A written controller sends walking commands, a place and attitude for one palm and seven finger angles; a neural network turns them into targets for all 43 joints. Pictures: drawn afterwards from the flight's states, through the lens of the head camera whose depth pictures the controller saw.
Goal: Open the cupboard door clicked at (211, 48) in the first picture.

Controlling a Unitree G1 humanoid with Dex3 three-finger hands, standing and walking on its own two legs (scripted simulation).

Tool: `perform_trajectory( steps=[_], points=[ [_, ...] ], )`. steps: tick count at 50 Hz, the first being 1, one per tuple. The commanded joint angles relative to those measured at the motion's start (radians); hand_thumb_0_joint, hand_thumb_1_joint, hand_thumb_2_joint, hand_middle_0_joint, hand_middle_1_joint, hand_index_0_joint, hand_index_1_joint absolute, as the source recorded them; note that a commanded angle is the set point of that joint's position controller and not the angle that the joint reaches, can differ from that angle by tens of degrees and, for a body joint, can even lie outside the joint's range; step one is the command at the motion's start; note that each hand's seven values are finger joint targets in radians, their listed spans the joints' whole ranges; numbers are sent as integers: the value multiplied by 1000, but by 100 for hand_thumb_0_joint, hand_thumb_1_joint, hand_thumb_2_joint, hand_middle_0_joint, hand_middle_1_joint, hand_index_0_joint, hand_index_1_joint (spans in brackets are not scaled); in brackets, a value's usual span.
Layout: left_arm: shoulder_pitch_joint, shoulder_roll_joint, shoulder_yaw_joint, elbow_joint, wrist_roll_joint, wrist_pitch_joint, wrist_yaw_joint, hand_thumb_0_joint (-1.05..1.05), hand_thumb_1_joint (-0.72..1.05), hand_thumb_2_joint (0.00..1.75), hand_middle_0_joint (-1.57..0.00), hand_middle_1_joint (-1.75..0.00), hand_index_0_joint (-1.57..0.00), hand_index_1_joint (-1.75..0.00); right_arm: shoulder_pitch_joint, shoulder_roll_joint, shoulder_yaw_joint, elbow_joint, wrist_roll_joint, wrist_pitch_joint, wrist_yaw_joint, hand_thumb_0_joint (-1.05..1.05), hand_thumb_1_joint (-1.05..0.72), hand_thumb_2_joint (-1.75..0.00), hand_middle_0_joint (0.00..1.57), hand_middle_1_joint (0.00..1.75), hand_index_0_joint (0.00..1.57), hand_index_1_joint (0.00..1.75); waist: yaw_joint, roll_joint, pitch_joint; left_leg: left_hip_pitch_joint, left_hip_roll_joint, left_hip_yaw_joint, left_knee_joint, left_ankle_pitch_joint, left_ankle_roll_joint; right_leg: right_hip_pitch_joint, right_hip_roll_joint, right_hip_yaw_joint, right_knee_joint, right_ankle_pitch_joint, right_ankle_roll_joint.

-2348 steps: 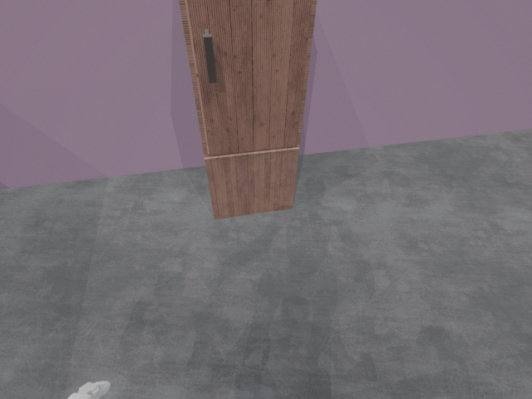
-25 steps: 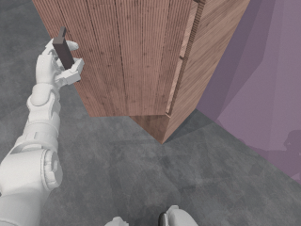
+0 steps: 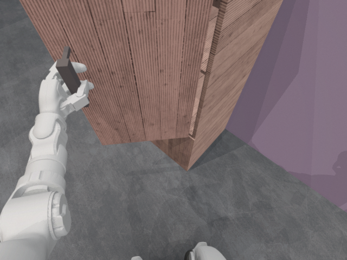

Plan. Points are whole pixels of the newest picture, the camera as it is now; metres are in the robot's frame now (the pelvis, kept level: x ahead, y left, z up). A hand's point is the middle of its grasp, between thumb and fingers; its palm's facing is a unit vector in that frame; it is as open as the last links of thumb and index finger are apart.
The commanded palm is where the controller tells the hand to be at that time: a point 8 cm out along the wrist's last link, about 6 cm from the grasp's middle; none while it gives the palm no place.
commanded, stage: pull the door open along its arc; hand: left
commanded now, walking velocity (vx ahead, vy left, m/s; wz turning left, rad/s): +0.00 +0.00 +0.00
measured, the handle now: (75, 78) +0.52 +0.21 +0.09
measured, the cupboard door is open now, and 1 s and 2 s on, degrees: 49 92 89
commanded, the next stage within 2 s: open thumb and fingers to let go in 0.88 s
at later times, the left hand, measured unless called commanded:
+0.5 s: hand (109, 141) +0.35 +0.11 +0.09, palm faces +0.39 -0.92 +0.06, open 6.3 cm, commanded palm +0.28 +0.16 +0.09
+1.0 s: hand (144, 170) +0.28 +0.04 +0.10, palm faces +0.32 -0.95 -0.04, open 6.3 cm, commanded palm +0.24 +0.09 +0.09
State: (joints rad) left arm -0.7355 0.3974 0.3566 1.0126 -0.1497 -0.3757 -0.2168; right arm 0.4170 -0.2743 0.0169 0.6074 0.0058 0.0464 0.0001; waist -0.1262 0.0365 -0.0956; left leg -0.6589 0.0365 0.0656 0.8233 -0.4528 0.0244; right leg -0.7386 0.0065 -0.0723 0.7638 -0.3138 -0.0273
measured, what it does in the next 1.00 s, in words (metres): stands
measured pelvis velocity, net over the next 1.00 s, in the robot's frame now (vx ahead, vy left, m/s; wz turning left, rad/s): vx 0.02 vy -0.03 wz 0.07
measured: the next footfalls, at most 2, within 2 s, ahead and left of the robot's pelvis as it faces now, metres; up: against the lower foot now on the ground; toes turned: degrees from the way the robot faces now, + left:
none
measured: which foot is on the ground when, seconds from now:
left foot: down 0.00-1.00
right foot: down 0.00-1.00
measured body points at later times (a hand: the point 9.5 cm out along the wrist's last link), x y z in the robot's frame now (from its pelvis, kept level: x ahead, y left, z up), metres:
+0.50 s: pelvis +0.01 -0.01 +0.01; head +0.05 -0.02 +0.46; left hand +0.32 +0.16 +0.09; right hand +0.20 -0.21 -0.08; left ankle -0.04 +0.10 -0.70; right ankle +0.03 -0.11 -0.70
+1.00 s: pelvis +0.02 -0.03 +0.01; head +0.03 -0.06 +0.46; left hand +0.26 +0.09 +0.10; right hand +0.21 -0.23 -0.09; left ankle -0.04 +0.10 -0.70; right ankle +0.03 -0.11 -0.70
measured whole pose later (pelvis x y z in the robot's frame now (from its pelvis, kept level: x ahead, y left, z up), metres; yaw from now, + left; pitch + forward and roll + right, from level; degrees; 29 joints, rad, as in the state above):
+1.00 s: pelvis +0.02 -0.03 +0.01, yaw +4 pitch +4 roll +0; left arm 0.21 -0.04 -0.32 -0.12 0.05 -0.02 0.53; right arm 0.17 -0.19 0.01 0.54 -0.05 0.08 0.02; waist -0.02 0.06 -0.07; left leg -0.36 0.03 0.00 0.73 -0.45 -0.02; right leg -0.44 0.00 -0.13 0.74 -0.38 -0.06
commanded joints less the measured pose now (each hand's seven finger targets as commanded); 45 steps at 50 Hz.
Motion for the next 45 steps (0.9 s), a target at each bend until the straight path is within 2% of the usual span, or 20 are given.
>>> perform_trajectory(
  steps=[1,6,8,9,10,11,12,15,19,22,23,26,27,28,29,34,36,37,42,45],
  points=[
    [-173,170,-1,-370,-40,-63,-24,0,90,90,-40,-135,-40,-135,56,-139,-62,-123,14,-34,-2,0,-90,-90,20,30,20,30,71,16,-472,120,-29,-42,-110,514,10,486,15,60,-34,513,-2],
    [105,83,-40,-551,-71,-21,-9,0,90,90,-40,-135,-40,-135,-2,-125,-64,-160,26,-51,8,0,-90,-90,20,30,20,30,104,-29,-399,121,-26,-29,-144,527,13,526,5,57,-55,540,-3],
    [194,64,-48,-637,-74,-9,2,0,90,90,-40,-135,-40,-135,-34,-115,-62,-176,31,-58,7,0,-90,-90,20,30,20,30,118,3,-380,145,-29,-23,-153,535,11,532,0,56,-59,541,-4],
    [187,40,83,-734,-132,2,149,0,90,90,-40,-135,-40,-135,-85,-86,-62,-185,29,-70,12,0,-90,-90,20,30,20,30,193,-21,-360,137,-40,-33,-160,508,-9,510,10,29,-80,491,-3],
    [269,-70,-13,-771,-108,18,220,0,90,90,-40,-135,-40,-135,-103,-78,-60,-189,22,-82,21,0,-90,-90,20,30,20,30,169,14,-340,168,-41,-22,-173,498,-16,502,9,27,-89,471,-1],
    [339,-117,-40,-802,-101,28,264,0,90,90,-40,-135,-40,-135,-109,-75,-59,-188,23,-90,26,0,-90,-90,20,30,20,30,164,-28,-310,177,-35,-30,-180,510,-20,485,8,11,-96,454,0],
    [378,-116,-41,-813,-86,33,304,0,90,90,-40,-135,-40,-135,-113,-79,-61,-185,19,-94,27,0,-90,-90,20,30,20,30,162,-94,-293,164,-33,-33,-183,489,-19,496,8,9,-99,444,0],
    [394,-185,-95,-914,-21,45,437,0,90,90,-40,-135,-40,-135,-154,-62,-60,-185,0,-89,29,0,-90,-90,20,30,20,30,156,-99,-296,177,-38,-29,-189,450,-20,515,-4,18,-98,436,2],
    [444,-294,-211,-1029,85,79,594,0,90,90,-40,-135,-40,-135,-200,-32,-52,-189,-29,-74,26,0,-90,-90,20,30,20,30,164,-32,-291,220,-37,-29,-191,458,-22,515,-16,23,-101,421,-4],
    [467,-351,-287,-1051,167,131,701,0,90,90,-40,-135,-40,-135,-231,-25,-48,-191,-46,-48,20,0,-90,-90,20,30,20,30,152,-79,-263,219,-36,-39,-192,424,-18,515,-24,26,-121,387,-4],
    [475,-382,-326,-1078,185,147,724,0,90,90,-40,-135,-40,-135,-245,-20,-47,-195,-48,-38,18,0,-90,-90,20,30,20,30,147,-70,-264,227,-36,-40,-195,407,-18,513,-26,29,-122,370,-3],
    [505,-450,-420,-1141,222,182,752,0,90,90,-40,-135,-40,-135,-263,-10,-46,-201,-57,-18,8,0,-90,-90,20,30,20,30,138,-63,-269,258,-34,-43,-193,415,-19,521,-27,27,-124,376,-6],
    [540,-475,-448,-1132,227,195,755,0,90,90,-40,-135,-40,-135,-266,-11,-47,-204,-60,-12,3,0,-90,-90,20,30,20,30,130,-111,-261,261,-32,-46,-192,411,-16,527,-25,26,-132,386,-4],
    [548,-494,-477,-1163,230,201,755,0,90,90,-40,-135,-40,-135,-277,-8,-46,-207,-59,-8,0,0,-90,-90,20,30,20,30,127,-107,-256,270,-31,-46,-193,405,-17,526,-28,28,-135,384,-3],
    [585,-517,-500,-1190,229,208,754,0,90,90,-40,-135,-40,-135,-284,-3,-45,-214,-61,-5,-2,0,-90,-90,20,30,20,30,136,-101,-263,275,-33,-46,-193,413,-17,541,-28,27,-134,398,-5],
    [713,-584,-604,-1271,249,227,761,0,90,90,-40,-135,-40,-135,-312,10,-43,-227,-62,-2,-2,0,-90,-90,20,30,20,30,132,-120,-224,285,-32,-56,-183,420,-16,551,-36,28,-135,438,-5],
    [774,-616,-646,-1306,261,236,767,0,90,90,-40,-135,-40,-135,-322,17,-40,-233,-61,-4,5,0,-90,-90,20,30,20,30,139,-89,-220,287,-33,-58,-177,428,-18,550,-36,23,-124,445,-8],
    [793,-625,-659,-1307,258,244,767,0,90,90,-40,-135,-40,-135,-329,17,-37,-234,-57,-4,8,0,-90,-90,20,30,20,30,137,-95,-197,281,-32,-64,-176,421,-19,544,-35,19,-128,435,-11],
    [972,-684,-738,-1428,240,278,756,0,90,90,-40,-135,-40,-135,-353,28,-32,-252,-47,-16,32,0,-90,-90,20,30,20,30,152,-57,-219,298,-33,-68,-155,463,-20,565,-35,5,-104,495,-14],
    [912,-648,-698,-1429,230,293,769,0,90,90,-40,-135,-40,-135,-368,23,-28,-247,-47,-17,27,0,-90,-90,20,30,20,30,147,-91,-177,272,-43,-72,-151,384,-21,539,-39,19,-121,448,-7]
  ],
)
